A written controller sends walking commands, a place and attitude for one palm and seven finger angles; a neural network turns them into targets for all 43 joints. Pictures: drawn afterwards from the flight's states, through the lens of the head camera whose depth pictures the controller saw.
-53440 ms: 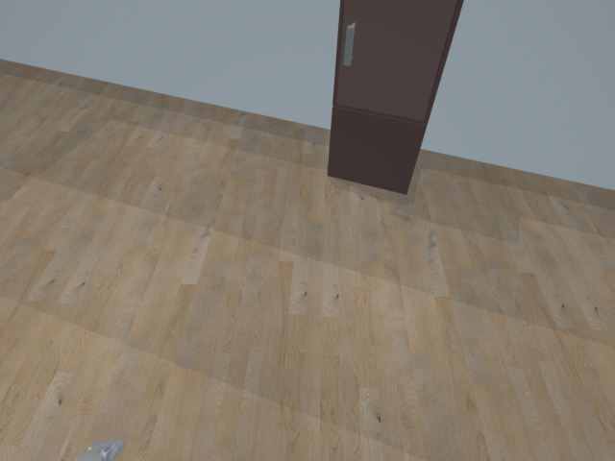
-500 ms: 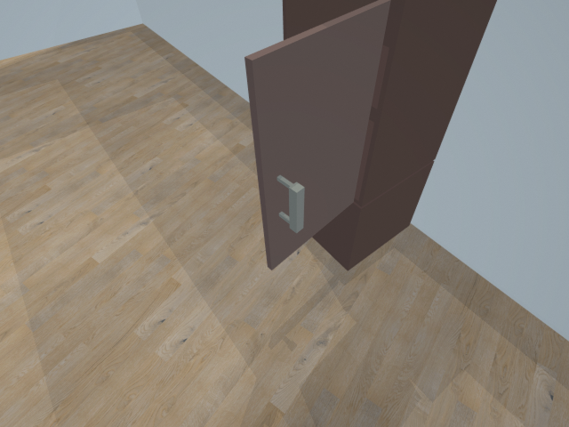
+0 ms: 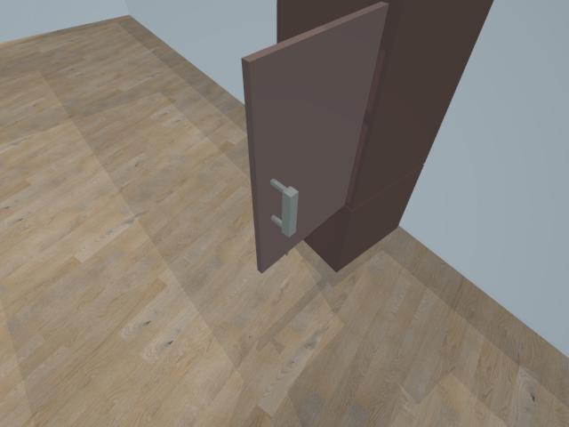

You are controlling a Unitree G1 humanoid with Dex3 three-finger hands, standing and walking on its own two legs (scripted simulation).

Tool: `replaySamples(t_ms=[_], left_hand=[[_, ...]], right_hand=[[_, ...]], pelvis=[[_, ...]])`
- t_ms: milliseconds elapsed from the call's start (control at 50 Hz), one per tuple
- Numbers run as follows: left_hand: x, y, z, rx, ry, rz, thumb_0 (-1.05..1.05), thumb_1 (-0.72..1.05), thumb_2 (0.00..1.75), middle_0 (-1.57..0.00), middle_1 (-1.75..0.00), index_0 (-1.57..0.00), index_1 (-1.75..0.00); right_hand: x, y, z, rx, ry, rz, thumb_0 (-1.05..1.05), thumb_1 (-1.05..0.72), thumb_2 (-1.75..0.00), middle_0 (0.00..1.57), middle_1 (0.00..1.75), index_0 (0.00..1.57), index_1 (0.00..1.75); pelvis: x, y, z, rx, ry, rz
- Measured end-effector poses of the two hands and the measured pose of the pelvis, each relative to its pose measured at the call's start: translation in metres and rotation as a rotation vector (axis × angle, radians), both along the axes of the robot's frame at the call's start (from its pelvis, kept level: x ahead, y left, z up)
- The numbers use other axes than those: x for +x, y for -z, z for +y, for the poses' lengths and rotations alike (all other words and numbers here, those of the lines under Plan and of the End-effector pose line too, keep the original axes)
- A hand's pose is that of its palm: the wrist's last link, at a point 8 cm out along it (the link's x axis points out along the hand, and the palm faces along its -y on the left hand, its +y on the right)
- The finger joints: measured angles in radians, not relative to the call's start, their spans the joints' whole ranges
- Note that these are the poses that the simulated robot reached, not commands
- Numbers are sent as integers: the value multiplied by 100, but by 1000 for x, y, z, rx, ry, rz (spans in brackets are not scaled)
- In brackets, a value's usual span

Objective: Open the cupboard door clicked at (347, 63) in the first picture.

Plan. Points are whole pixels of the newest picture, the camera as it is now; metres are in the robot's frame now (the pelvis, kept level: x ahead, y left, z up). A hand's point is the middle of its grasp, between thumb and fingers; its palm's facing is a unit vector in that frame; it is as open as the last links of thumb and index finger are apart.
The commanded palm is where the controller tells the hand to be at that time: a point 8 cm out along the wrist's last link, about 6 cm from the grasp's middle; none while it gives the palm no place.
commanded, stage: look to check the result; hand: left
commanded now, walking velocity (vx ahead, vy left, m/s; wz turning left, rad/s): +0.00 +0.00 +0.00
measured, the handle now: (282, 207) +0.57 +0.03 -0.09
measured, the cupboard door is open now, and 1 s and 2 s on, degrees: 97 97 97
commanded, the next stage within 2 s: stand and wait in 0.48 s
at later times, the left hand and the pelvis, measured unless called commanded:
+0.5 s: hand out of the picture +0.02 +0.18 -0.17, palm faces +0.03 -0.98 -0.21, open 7.4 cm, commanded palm none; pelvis +0.02 +0.00 +0.00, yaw +0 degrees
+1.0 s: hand out of the picture +0.06 +0.20 -0.17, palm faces +0.02 -0.97 -0.25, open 7.4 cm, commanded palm none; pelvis +0.03 +0.00 +0.00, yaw +0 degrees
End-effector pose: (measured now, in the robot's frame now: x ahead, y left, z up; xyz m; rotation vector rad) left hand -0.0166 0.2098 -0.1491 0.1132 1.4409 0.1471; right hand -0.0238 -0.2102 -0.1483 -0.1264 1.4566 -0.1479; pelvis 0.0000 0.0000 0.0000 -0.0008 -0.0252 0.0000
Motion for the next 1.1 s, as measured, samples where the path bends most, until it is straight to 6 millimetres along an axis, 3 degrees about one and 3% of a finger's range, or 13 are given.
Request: replaySamples(t_ms=[240, 660, 860, 1100], left_hand=[[4, -5, 15, 38, -6, 20, 0, 91, 90, -20, -30, -20, -30], [53, -8, 28, 60, 20, -58, 0, 91, 90, -20, -30, -20, -30], [67, -11, 35, 81, 29, -81, 0, 91, 90, -20, -30, -20, -30], [70, -13, 38, 90, 33, -79, 0, 91, 90, -20, -30, -20, -30]], right_hand=[[26, 2, -2, -2, -14, -28, 1, -91, -90, 20, 30, 20, 30], [70, -6, -26, -59, -48, -90, 1, -91, -90, 20, 30, 20, 30], [83, -8, -33, -68, -57, -106, 1, -91, -90, 20, 30, 20, 30], [88, -9, -39, -75, -63, -104, 1, -90, -90, 20, 30, 20, 30]], pelvis=[[11, 0, 3, 3, 1, 4], [27, -2, 2, 6, -2, 6], [33, -2, 0, 8, -3, 5], [35, -3, -2, 8, -3, 5]])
